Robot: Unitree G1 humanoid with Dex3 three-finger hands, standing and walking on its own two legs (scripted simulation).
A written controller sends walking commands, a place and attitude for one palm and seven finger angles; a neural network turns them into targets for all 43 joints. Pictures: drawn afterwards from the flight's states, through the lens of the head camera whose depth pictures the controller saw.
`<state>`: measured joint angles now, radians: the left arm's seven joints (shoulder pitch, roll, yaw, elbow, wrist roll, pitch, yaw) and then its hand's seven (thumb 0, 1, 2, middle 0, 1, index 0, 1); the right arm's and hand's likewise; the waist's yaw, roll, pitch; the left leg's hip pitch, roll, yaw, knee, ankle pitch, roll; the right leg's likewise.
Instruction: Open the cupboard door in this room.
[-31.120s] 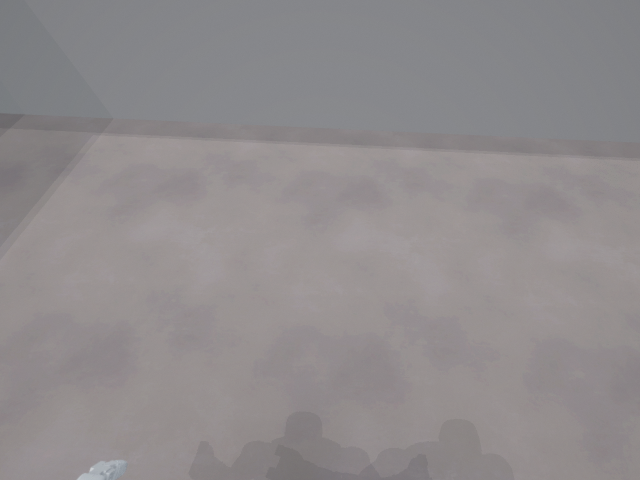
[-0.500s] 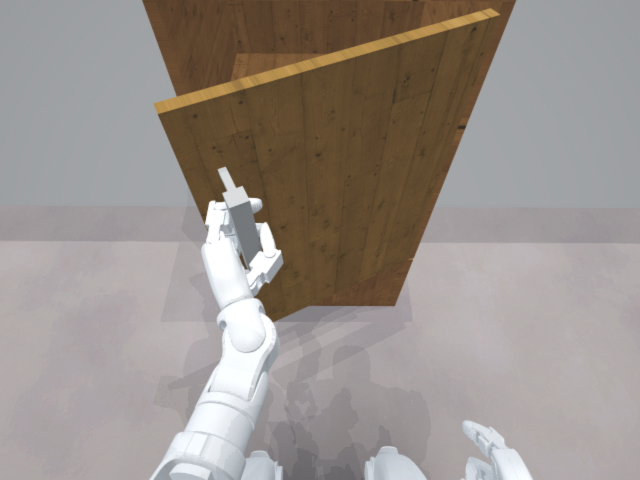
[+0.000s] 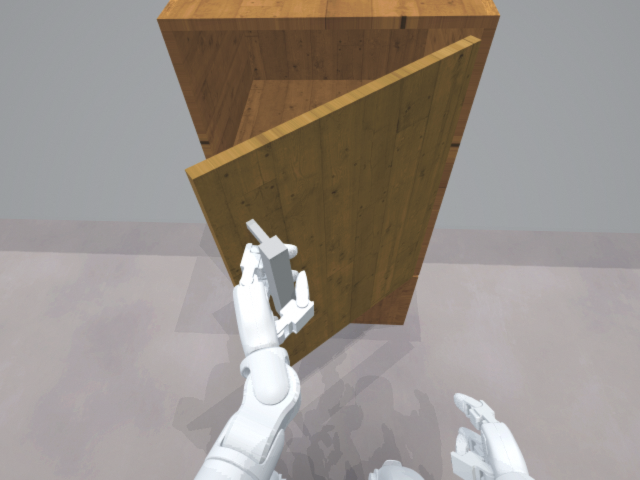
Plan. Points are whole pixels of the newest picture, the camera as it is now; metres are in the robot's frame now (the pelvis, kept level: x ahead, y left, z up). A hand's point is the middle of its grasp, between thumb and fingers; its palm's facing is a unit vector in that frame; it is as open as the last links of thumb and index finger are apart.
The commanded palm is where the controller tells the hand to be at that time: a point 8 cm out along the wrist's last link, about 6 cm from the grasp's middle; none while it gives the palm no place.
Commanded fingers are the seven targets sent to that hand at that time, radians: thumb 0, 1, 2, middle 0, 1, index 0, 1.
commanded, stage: open thumb and fingers to let go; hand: left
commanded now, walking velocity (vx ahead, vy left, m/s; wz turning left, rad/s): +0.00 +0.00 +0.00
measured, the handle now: (271, 272) +0.37 +0.08 +0.05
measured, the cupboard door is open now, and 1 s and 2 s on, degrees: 40 40 42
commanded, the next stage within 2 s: slide the hand sideways off the handle in 0.72 s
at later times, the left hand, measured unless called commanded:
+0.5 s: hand (290, 299) +0.33 +0.05 +0.05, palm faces +0.31 -0.95 -0.03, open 13.5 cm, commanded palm +0.29 +0.08 +0.04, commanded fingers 0.00 -0.50 0.30 -0.22 -0.75 -0.22 -0.75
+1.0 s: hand (287, 324) +0.30 +0.05 +0.04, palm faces -0.12 -0.99 -0.07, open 16.1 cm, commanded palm +0.28 +0.07 +0.04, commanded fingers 0.00 -0.50 0.30 -0.15 -0.30 -0.15 -0.30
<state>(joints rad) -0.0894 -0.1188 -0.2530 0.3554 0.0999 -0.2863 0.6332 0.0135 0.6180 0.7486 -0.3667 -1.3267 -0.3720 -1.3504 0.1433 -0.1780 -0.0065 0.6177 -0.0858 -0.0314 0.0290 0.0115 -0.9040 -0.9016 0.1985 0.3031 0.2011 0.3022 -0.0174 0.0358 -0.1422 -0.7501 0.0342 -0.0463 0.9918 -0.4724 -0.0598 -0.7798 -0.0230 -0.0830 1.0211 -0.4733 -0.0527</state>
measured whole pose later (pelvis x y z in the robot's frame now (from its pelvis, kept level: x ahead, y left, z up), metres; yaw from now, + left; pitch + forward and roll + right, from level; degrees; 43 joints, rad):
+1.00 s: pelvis -0.02 +0.03 -0.01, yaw +0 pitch +13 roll +0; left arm -0.16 0.00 -0.28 0.38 0.03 -0.38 0.23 -0.01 -0.49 0.30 -0.23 -0.41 -0.13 -0.45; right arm 0.22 -0.20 -0.01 0.56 -0.03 -0.05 0.02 0.01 -0.90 -0.90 0.20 0.30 0.20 0.30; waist -0.01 0.05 -0.11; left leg -0.83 0.00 -0.04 1.09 -0.48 -0.02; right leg -0.84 -0.05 -0.07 1.07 -0.46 -0.01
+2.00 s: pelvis +0.00 +0.02 -0.02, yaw +0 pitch +14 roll +0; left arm 0.47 0.09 -0.16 -0.19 -0.04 -0.34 0.00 -0.01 -0.50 0.30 -0.15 -0.30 -0.15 -0.30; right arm 0.25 -0.21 0.00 0.40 -0.01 -0.06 -0.01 0.01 -0.90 -0.90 0.20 0.30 0.20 0.30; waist 0.01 0.03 -0.14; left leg -0.83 0.02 -0.04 1.15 -0.55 -0.03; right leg -0.85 -0.04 -0.06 1.15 -0.53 -0.02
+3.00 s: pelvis +0.02 +0.05 +0.05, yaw -1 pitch +0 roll -1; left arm 0.54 0.29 0.13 -0.42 -0.02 -0.03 0.13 0.00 0.05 0.54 -0.17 -0.30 -0.18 -0.31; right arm 0.26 -0.21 0.07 0.54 0.01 -0.13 -0.11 0.01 -0.90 -0.90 0.20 0.30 0.20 0.30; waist 0.05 0.06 -0.04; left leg -0.28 0.00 0.00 0.66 -0.38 0.01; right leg -0.28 -0.04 -0.05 0.63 -0.33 0.02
